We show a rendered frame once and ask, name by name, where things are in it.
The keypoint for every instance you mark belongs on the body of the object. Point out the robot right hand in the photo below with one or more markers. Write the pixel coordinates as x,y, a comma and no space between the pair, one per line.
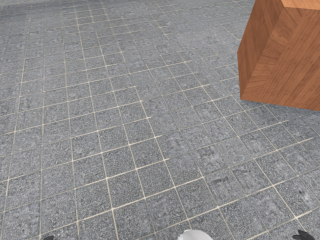
303,236

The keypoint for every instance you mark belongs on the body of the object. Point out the pedestal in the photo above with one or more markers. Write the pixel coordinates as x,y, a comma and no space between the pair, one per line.
279,54

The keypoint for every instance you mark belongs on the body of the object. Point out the right robot thigh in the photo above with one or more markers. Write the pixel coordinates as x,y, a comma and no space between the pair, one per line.
194,235

